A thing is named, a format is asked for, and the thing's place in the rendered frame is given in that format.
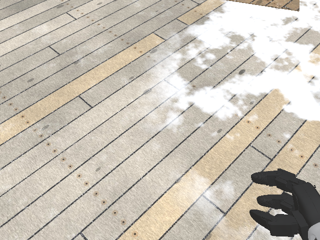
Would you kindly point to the right robot forearm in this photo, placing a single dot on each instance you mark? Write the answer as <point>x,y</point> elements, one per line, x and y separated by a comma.
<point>314,232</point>

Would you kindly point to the robot right hand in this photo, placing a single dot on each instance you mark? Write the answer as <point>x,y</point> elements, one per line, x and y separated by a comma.
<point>302,208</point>

